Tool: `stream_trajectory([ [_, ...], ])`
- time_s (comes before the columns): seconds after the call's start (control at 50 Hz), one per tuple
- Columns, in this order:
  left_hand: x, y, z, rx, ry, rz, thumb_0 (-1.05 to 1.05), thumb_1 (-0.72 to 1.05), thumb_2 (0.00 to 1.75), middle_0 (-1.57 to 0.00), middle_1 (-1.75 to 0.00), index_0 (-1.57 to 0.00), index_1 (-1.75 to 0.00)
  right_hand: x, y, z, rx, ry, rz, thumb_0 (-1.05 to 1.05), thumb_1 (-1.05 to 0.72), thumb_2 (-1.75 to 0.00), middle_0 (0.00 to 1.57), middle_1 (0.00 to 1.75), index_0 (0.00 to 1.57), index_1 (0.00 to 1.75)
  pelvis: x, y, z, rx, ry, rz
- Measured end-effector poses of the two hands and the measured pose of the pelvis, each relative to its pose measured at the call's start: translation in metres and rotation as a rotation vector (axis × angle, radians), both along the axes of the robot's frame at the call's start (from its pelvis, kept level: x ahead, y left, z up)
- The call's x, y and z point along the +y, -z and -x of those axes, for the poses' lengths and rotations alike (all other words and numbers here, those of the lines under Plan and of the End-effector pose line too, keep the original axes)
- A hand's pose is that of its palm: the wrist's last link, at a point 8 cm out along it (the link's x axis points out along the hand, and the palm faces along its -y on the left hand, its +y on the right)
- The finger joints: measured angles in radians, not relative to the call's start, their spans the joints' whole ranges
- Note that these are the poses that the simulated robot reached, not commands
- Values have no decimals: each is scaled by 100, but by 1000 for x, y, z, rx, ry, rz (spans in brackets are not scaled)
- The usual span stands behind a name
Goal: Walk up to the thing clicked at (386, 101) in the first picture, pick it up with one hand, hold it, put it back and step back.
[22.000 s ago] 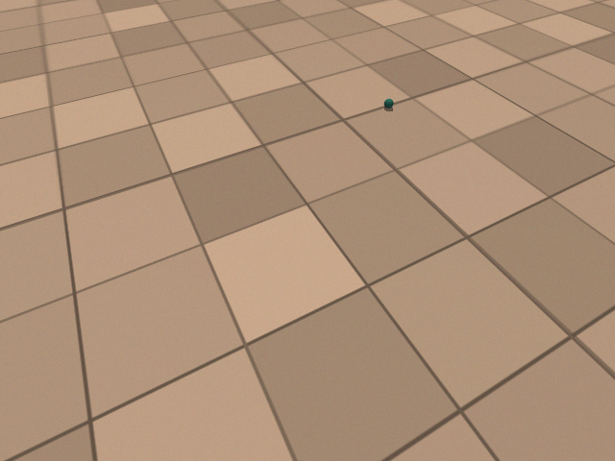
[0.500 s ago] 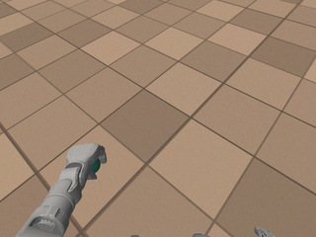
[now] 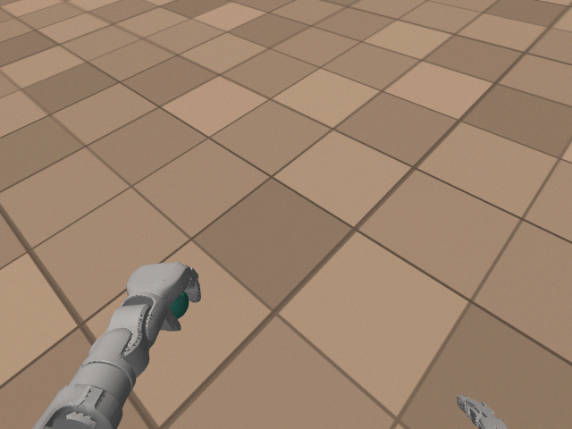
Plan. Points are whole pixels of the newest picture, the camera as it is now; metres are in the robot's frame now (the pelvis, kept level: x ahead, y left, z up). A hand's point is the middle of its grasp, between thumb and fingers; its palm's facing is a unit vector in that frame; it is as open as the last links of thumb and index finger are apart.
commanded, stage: hold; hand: left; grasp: from above
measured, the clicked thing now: (171, 303) +0.32 +0.23 -0.07
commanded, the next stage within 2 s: crouch in 1.30 s
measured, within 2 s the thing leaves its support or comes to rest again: neither
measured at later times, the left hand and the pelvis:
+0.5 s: hand (163, 317) +0.28 +0.22 -0.03, palm faces -0.44 -0.06 -0.90, open 6.9 cm; pelvis -0.01 +0.00 +0.01, yaw +0 degrees
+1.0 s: hand (162, 317) +0.28 +0.22 -0.01, palm faces -0.44 -0.06 -0.90, open 7.0 cm; pelvis -0.01 +0.00 +0.01, yaw +0 degrees
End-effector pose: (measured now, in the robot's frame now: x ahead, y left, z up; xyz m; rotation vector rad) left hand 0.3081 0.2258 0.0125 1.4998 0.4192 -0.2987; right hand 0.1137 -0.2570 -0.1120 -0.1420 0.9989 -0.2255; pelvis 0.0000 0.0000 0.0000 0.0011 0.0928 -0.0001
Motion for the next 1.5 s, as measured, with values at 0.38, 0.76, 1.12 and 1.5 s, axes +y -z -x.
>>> stream_trajectory([
  [0.38, -3, -15, 17, 3, 13, 8, -3, 35, 26, -76, -63, -94, -53, 4, -11, -8, -55, -17, -11, 1, -91, -90, 20, 30, 20, 29, -1, -6, 9, -46, 6, -4],
  [0.76, -4, -29, 29, -18, 18, 11, -3, 35, 27, -75, -63, -93, -54, 7, -16, -15, -85, -33, -18, 1, -91, -90, 20, 30, 20, 29, -2, -10, 14, -73, 5, -6],
  [1.12, -8, -28, 30, 4, 23, 18, -3, 35, 27, -75, -63, -93, -54, 8, -21, -21, -100, -41, -22, 1, -91, -90, 20, 30, 20, 29, -4, -12, 14, -81, 5, -8],
  [1.5, -10, -27, 25, 1, 20, 14, -3, 37, 24, -73, -64, -92, -53, 4, -17, -17, -77, -21, -24, 1, -91, -90, 20, 30, 20, 29, -5, -12, 9, -76, 7, -8],
])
